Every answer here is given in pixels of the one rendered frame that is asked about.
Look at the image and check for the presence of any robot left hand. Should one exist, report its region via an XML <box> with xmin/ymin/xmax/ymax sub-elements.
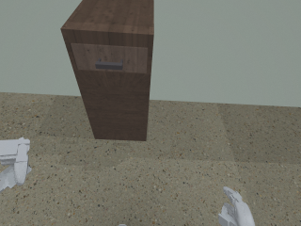
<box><xmin>0</xmin><ymin>137</ymin><xmax>32</xmax><ymax>193</ymax></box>

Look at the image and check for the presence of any cabinet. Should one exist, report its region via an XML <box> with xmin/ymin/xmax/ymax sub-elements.
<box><xmin>60</xmin><ymin>0</ymin><xmax>154</xmax><ymax>141</ymax></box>

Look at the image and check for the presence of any handle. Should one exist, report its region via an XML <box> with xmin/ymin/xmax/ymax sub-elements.
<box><xmin>95</xmin><ymin>57</ymin><xmax>123</xmax><ymax>71</ymax></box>

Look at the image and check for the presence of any drawer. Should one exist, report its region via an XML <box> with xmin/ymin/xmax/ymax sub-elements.
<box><xmin>71</xmin><ymin>43</ymin><xmax>148</xmax><ymax>73</ymax></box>

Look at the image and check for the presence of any robot right hand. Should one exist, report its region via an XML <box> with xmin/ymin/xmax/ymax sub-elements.
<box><xmin>218</xmin><ymin>186</ymin><xmax>255</xmax><ymax>226</ymax></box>

